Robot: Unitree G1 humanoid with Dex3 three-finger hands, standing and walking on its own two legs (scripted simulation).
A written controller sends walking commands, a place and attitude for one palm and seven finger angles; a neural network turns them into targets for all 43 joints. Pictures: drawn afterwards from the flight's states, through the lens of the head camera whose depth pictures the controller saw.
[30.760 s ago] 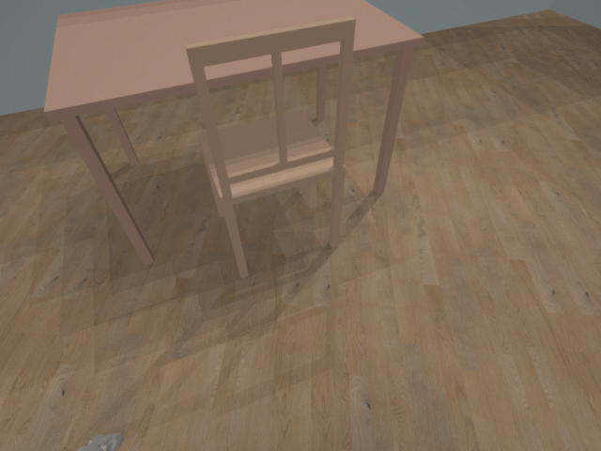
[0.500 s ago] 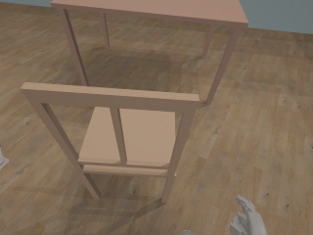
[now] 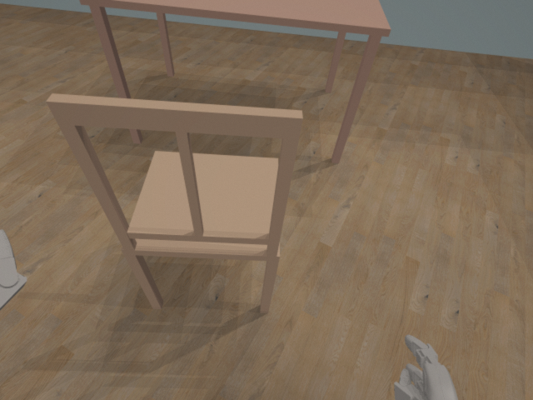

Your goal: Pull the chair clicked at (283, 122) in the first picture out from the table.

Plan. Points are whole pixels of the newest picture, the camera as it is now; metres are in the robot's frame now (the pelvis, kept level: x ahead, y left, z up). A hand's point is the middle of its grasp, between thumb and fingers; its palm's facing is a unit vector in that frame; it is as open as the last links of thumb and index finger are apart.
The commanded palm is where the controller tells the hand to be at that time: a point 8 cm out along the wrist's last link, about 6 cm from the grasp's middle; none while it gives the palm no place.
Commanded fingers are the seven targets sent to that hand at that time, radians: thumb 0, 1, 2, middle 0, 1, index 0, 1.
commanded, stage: stop stepping back and stand still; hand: left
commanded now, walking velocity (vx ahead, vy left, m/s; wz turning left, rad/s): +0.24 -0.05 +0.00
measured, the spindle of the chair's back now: (192, 190) +0.53 +0.19 -0.07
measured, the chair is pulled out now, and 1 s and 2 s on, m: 0.67 0.67 0.67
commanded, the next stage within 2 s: let the arm hang, fingers relaxed in 0.76 s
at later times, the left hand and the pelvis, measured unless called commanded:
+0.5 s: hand out of the picture +0.09 +0.24 +0.17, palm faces +0.43 -0.78 -0.45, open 7.4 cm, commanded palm +0.02 +0.28 +0.18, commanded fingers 0.00 0.90 0.90 -0.20 -0.30 -0.20 -0.30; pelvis -0.11 -0.02 +0.00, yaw +1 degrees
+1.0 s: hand out of the picture +0.09 +0.21 -0.03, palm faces +0.20 -0.90 -0.39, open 7.4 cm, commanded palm none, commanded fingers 0.00 0.90 0.90 -0.20 -0.30 -0.20 -0.30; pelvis -0.11 -0.03 -0.01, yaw +4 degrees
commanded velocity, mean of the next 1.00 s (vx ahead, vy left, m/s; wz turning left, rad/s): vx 0.15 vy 0.03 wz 0.00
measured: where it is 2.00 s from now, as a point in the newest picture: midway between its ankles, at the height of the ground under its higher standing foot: outside the picture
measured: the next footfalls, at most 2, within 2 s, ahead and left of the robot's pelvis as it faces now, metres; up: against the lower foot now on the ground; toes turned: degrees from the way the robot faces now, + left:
right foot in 0.12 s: +0.01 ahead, -0.15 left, +0.00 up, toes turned -2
left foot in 0.38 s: -0.04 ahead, +0.08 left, +0.00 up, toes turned +4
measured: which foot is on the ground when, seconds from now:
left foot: down 0.00-0.18, up 0.20-0.36, down 0.38-1.00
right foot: up 0.00-0.10, down 0.12-0.40, up 0.42-0.60, down 0.62-1.00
